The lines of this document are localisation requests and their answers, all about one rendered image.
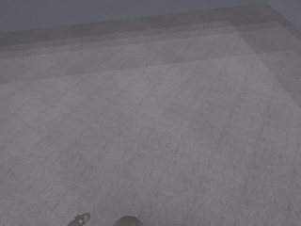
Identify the robot left thigh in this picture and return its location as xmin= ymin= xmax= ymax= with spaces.
xmin=113 ymin=216 xmax=144 ymax=226

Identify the robot left hand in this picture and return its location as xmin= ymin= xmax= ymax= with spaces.
xmin=67 ymin=213 xmax=91 ymax=226

